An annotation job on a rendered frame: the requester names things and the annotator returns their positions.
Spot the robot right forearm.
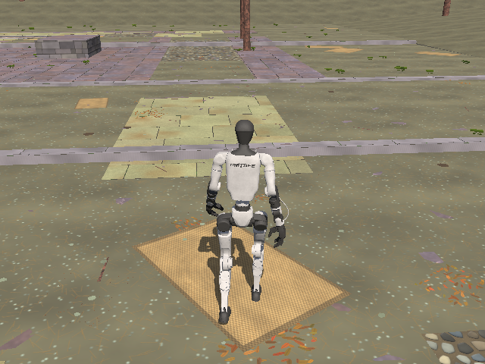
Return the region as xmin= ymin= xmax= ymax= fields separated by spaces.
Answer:
xmin=269 ymin=185 xmax=284 ymax=226

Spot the left robot upper arm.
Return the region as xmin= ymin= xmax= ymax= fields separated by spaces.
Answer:
xmin=209 ymin=152 xmax=228 ymax=192

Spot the right robot hand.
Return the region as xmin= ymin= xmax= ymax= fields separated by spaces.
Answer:
xmin=268 ymin=224 xmax=286 ymax=248

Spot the robot left foot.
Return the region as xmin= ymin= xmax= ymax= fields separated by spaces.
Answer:
xmin=219 ymin=306 xmax=231 ymax=323

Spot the robot left forearm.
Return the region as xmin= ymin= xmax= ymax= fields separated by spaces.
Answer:
xmin=206 ymin=181 xmax=217 ymax=206

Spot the left robot hand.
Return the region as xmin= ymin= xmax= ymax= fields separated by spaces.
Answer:
xmin=206 ymin=202 xmax=224 ymax=217

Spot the right robot thigh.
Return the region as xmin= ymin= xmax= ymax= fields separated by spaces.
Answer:
xmin=252 ymin=211 xmax=268 ymax=258

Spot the right robot upper arm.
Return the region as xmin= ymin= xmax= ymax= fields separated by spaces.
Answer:
xmin=259 ymin=153 xmax=276 ymax=197

